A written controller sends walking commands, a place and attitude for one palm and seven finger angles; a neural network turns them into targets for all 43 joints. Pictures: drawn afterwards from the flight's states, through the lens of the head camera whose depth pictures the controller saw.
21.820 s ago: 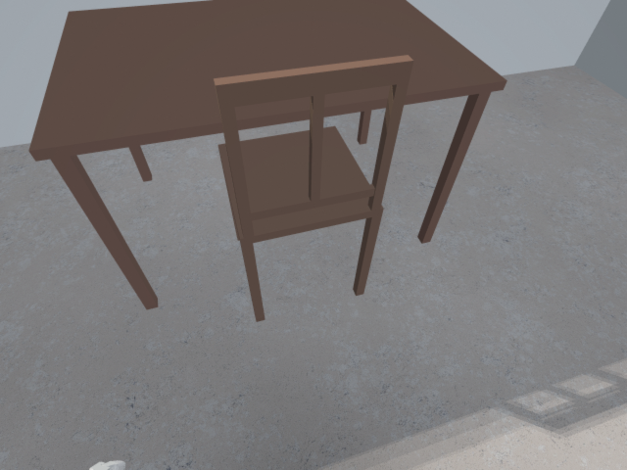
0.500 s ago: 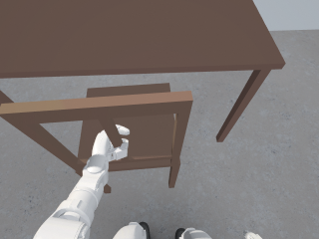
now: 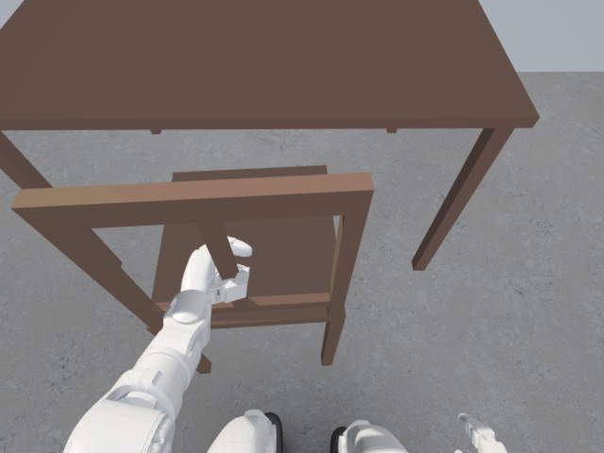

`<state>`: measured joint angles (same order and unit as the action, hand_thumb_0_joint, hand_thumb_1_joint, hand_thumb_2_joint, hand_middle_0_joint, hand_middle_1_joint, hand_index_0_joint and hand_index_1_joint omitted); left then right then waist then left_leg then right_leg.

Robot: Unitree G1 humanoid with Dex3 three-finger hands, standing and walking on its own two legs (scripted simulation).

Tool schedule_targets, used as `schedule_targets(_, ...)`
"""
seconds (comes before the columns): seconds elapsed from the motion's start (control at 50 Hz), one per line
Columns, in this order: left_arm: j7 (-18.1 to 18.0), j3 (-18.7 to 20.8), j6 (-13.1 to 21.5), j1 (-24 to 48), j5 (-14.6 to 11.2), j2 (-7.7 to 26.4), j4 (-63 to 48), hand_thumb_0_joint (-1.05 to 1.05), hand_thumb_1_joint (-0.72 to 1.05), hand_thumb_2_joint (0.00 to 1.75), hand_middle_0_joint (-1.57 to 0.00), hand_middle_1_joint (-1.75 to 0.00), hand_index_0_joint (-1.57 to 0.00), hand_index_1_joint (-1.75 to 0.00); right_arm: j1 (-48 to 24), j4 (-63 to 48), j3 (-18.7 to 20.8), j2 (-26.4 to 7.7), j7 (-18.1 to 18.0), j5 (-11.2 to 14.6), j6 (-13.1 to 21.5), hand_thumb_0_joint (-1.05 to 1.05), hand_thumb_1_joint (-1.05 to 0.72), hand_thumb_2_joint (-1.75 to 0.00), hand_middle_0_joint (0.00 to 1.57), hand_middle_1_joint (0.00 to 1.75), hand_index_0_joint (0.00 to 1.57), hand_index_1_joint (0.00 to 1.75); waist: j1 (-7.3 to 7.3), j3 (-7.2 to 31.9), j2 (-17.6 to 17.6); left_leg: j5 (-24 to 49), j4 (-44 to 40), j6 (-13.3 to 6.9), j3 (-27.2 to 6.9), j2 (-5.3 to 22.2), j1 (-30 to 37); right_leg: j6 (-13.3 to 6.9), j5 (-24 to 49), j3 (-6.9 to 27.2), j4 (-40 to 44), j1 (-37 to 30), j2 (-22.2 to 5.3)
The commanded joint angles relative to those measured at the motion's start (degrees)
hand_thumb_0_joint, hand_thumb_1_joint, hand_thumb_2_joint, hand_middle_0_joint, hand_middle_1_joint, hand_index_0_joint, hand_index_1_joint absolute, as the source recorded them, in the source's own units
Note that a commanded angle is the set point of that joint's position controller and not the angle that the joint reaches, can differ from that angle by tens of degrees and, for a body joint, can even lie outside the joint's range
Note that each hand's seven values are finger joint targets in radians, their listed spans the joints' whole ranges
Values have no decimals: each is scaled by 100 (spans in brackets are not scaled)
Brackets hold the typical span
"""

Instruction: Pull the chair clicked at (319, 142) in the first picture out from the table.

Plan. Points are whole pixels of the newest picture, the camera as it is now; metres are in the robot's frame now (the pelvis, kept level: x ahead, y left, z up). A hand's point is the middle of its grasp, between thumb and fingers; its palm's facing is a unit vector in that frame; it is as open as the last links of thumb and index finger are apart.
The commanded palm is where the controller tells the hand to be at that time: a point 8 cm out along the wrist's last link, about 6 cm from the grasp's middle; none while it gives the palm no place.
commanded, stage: step backward, pulling the chair out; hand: left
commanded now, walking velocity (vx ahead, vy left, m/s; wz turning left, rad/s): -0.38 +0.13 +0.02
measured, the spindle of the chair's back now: (227, 267) +0.38 +0.13 -0.05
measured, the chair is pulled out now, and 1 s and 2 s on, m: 0.18 0.26 0.41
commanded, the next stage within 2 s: none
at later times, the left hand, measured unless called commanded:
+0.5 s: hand (230, 298) +0.33 +0.12 -0.06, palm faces -0.12 -0.98 -0.16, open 5.7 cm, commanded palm +0.32 +0.17 -0.05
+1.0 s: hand (222, 335) +0.27 +0.12 -0.06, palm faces -0.02 -0.99 -0.16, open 5.8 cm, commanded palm +0.26 +0.17 -0.06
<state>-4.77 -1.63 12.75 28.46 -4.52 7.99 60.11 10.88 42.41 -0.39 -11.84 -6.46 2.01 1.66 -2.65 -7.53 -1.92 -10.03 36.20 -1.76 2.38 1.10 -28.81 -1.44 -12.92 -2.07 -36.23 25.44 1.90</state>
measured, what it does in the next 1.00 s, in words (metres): steps on the spot: left foot, then right foot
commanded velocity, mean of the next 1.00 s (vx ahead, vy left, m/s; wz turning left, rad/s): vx -0.38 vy -0.04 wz -0.01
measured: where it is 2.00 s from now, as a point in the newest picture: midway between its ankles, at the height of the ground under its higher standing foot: outside the picture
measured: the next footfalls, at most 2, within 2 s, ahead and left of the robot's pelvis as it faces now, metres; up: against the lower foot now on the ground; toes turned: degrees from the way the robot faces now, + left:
left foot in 0.24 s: -0.01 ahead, +0.18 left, +0.00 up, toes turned +2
right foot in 0.86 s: +0.00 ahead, -0.10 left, +0.00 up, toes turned -1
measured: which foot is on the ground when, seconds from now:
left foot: down 0.00-0.02, up 0.04-0.22, down 0.24-0.94, up 0.96-1.00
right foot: down 0.00-0.74, up 0.76-0.84, down 0.86-1.00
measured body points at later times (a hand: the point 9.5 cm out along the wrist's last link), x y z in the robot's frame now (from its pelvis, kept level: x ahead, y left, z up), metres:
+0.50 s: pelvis -0.04 +0.03 +0.00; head +0.06 +0.02 +0.44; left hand +0.33 +0.17 -0.04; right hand +0.06 -0.21 -0.13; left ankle -0.05 +0.18 -0.72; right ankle +0.06 -0.10 -0.72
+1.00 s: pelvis -0.09 +0.01 +0.01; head +0.01 +0.00 +0.45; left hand +0.27 +0.18 -0.04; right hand -0.01 -0.25 -0.13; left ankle -0.09 +0.15 -0.71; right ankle -0.02 -0.10 -0.72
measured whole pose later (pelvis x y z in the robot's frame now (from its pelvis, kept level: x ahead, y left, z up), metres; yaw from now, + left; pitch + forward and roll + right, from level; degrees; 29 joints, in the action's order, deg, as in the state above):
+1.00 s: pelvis -0.09 +0.01 +0.01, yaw +2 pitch +3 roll -1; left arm -5.0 1.5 14.2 30.5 -2.3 8.5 59.4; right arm 10.7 43.0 1.8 -13.2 -5.4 1.5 -0.8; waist -3.9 -10.5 -1.9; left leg -23.0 41.3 2.6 -1.9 3.2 -23.8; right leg -1.5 -8.9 -3.3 -29.7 24.2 0.6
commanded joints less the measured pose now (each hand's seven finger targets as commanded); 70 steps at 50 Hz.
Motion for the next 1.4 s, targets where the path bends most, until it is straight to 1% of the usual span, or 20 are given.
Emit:
schedule_targets(0.0, -193, 131, 425, 1626, 258, 1044, -1020, 0, 90, 90, -50, -145, -50, -145, 330, -411, 378, -939, -68, 55, 245, 0, -90, -90, 20, 30, 20, 30, 41, 2092, 1020, -1412, 1080, 319, -488, -38, 706, -560, -1236, 2514, 2195, -562, -2161)
schedule_targets(0.06, -187, 283, 305, 1619, 294, 1091, -1062, 0, 90, 90, -50, -145, -50, -145, 146, -376, 321, -948, -42, -18, 263, 0, -90, -90, 20, 30, 20, 30, 150, 2377, 828, -1892, 1893, 364, -972, -53, 110, -897, 1857, 2015, 1505, -1686, -2424)
schedule_targets(0.16, -138, 203, 63, 1534, 260, 901, -1168, 0, 90, 90, -50, -145, -50, -145, 193, -276, 282, -931, -128, 2, 141, 0, -90, -90, 20, 30, 20, 30, 67, 2594, 890, -1060, -171, 432, -659, 139, 709, -384, 4089, 1109, 715, -2444, -1921)
schedule_targets(0.22, -59, -87, 40, 1701, 252, 549, -1575, 0, 90, 90, -50, -145, -50, -145, 332, -419, 433, -1066, -187, -8, -29, 0, -90, -90, 20, 30, 20, 30, -4, 2863, 602, 2034, -959, 228, -607, 745, 1716, 147, 3505, 485, 320, -2007, -1135)
schedule_targets(0.32, 33, -160, 224, 1585, 402, 292, -1922, 0, 90, 90, -50, -145, -50, -145, 244, -774, 486, -928, -25, -143, -287, 0, -90, -90, 20, 30, 20, 30, -85, 2977, -591, 3614, -673, 47, -856, 1185, 2070, 142, 1864, 161, -192, -1532, -622)
schedule_targets(0.46, -11, 143, 397, 1537, 499, 675, -2090, 0, 90, 90, -50, -145, -50, -145, 229, -841, 477, -898, 62, -185, -295, 0, -90, -90, 20, 30, 20, 30, -88, 2300, -518, 2287, -562, 30, -720, 1270, 1097, 75, 1862, 178, 48, -1831, -559)
schedule_targets(0.54, -68, 288, 468, 1403, 455, 972, -1625, 0, 90, 90, -50, -145, -50, -145, 405, -601, 508, -746, -10, -47, -201, 0, -90, -90, 20, 30, 20, 30, -56, 2679, 1196, -1897, 978, 453, -74, 19, 892, -331, 1741, 1417, 1600, -1547, -1834)
schedule_targets(0.6, -119, 293, 305, 1370, 488, 836, -1222, 0, 90, 90, -50, -145, -50, -145, 306, -431, 361, -744, -19, -67, -68, 0, -90, -90, 20, 30, 20, 30, 32, 2649, 1251, -2155, 1364, 381, -644, 94, 677, -588, 1744, 1303, 1562, -1705, -2135)
schedule_targets(0.66, -109, 269, 250, 1385, 385, 819, -1259, 0, 90, 90, -50, -145, -50, -145, 349, -377, 304, -881, -100, -48, -55, 0, -90, -90, 20, 30, 20, 30, -54, 2634, 1044, -1179, -654, 337, -384, 245, 1306, -177, 1946, 612, 1111, -1689, -1593)
schedule_targets(0.74, -12, -15, 343, 1816, 397, 483, -1928, 0, 90, 90, -50, -145, -50, -145, 9, -765, 363, -878, -76, -182, -198, 0, -90, -90, 20, 30, 20, 30, 74, 2040, -1203, 936, -1632, -430, -1443, 1645, 421, 221, -297, 114, -841, -1481, -505)
schedule_targets(0.82, -45, 61, 455, 2000, 490, 449, -1650, 0, 90, 90, -50, -145, -50, -145, 501, -465, 496, -886, 81, -187, -120, 0, -90, -90, 20, 30, 20, 30, -87, 2398, -419, 3977, -207, -239, -1170, 1446, 2235, 48, 1208, 337, 394, -1203, -549)
schedule_targets(0.86, -39, 87, 544, 2069, 574, 660, -1471, 0, 90, 90, -50, -145, -50, -145, 651, -354, 503, -940, 95, -174, -102, 0, -90, -90, 20, 30, 20, 30, -168, 2519, -356, 3542, -8, 89, -850, 1142, 2016, -9, 3081, 497, 781, -1712, -776)
schedule_targets(0.9, -77, 323, 594, 1995, 471, 997, -1298, 0, 90, 90, -50, -145, -50, -145, 643, -351, 580, -935, 12, -51, -109, 0, -90, -90, 20, 30, 20, 30, -181, 3028, 579, 843, 456, 446, -358, 557, 1320, -280, 4629, 1075, 793, -2526, -1483)
schedule_targets(0.94, -62, 380, 503, 1695, 460, 1105, -1023, 0, 90, 90, -50, -145, -50, -145, 324, -416, 500, -868, -23, -16, -73, 0, -90, -90, 20, 30, 20, 30, 48, 2827, 727, -1864, 1105, 446, -519, 161, 715, -469, 3822, 1450, 1271, -2190, -2094)
schedule_targets(1.04, -81, 338, 272, 1393, 348, 976, -1261, 0, 90, 90, -50, -145, -50, -145, 334, -428, 385, -960, -122, -41, -81, 0, -90, -90, 20, 30, 20, 30, -19, 2900, 857, -651, -551, 338, -505, 356, 1163, -115, 3203, 853, 931, -2240, -1601)
schedule_targets(1.12, -52, 140, 339, 1570, 348, 760, -1845, 0, 90, 90, -50, -145, -50, -145, 80, -800, 405, -977, -102, -105, -235, 0, -90, -90, 20, 30, 20, 30, 44, 2552, -781, 1081, -1314, -134, -963, 1204, 953, 236, 946, 282, 65, -1859, -632)
schedule_targets(1.18, -61, 261, 335, 1474, 371, 805, -1852, 0, 90, 90, -50, -145, -50, -145, 152, -836, 425, -925, -53, -138, -247, 0, -90, -90, 20, 30, 20, 30, 115, 2304, -936, 1438, -1209, -289, -1099, 1467, 799, 160, 150, 230, -366, -1582, -467)
schedule_targets(1.26, -73, 320, 413, 1841, 406, 1020, -1757, 0, 90, 90, -50, -145, -50, -145, 266, -698, 470, -951, -56, -103, -167, 0, -90, -90, 20, 30, 20, 30, 29, 2293, -252, 443, -701, -8, -675, 1124, 468, 80, 1003, 559, 70, -1813, -760)
schedule_targets(1.32, -144, 375, 497, 1751, 394, 1221, -1292, 0, 90, 90, -50, -145, -50, -145, 548, -439, 515, -846, -34, -7, -35, 0, -90, -90, 20, 30, 20, 30, 19, 2401, 1168, -1946, 784, 342, -51, -17, 992, -230, -525, 1879, 2056, -752, -1856)
schedule_targets(1.38, -166, 451, 355, 1620, 442, 1166, -712, 0, 90, 90, -50, -145, -50, -145, 468, -209, 427, -898, 22, -33, 64, 0, -90, -90, 20, 30, 20, 30, 146, 2486, 1156, -2203, 1782, 355, -664, 9, 759, -614, 164, 1882, 2070, -1167, -2261)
